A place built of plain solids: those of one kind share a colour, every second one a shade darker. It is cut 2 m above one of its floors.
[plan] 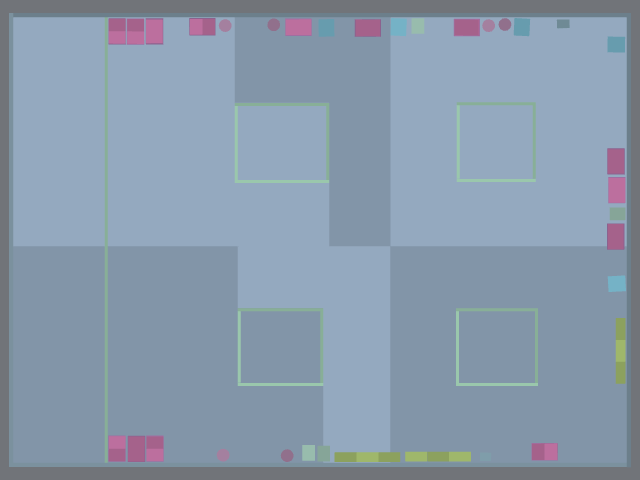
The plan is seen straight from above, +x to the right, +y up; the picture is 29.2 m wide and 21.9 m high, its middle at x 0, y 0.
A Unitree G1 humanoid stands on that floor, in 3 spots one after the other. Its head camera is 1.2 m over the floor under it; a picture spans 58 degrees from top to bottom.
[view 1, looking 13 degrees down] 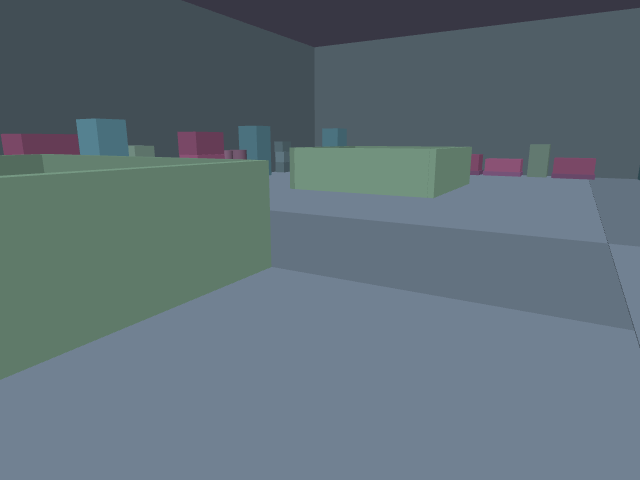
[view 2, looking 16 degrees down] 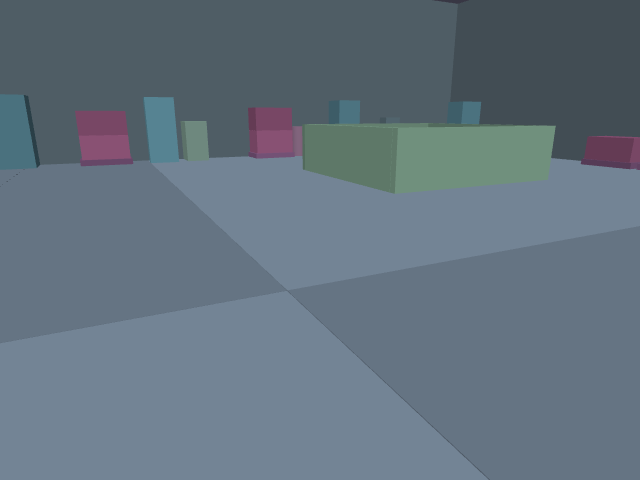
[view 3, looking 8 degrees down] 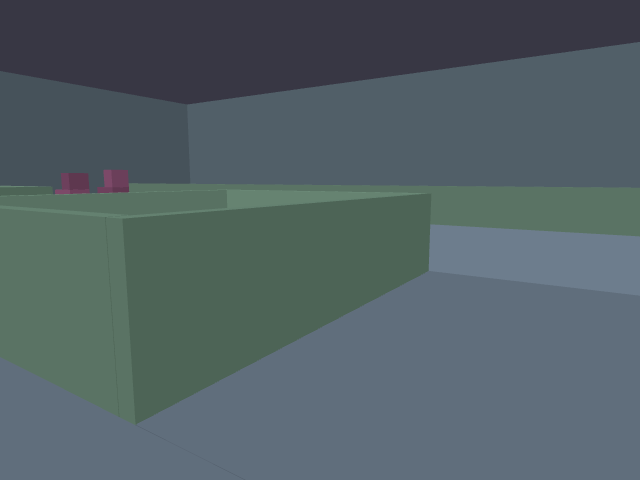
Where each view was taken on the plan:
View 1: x -2.85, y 0.17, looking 30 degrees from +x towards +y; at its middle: floor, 5.33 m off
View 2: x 2.16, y -2.97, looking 64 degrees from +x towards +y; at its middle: floor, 4.35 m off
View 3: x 1.59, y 8.10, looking -147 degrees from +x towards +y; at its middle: guard_wall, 3.43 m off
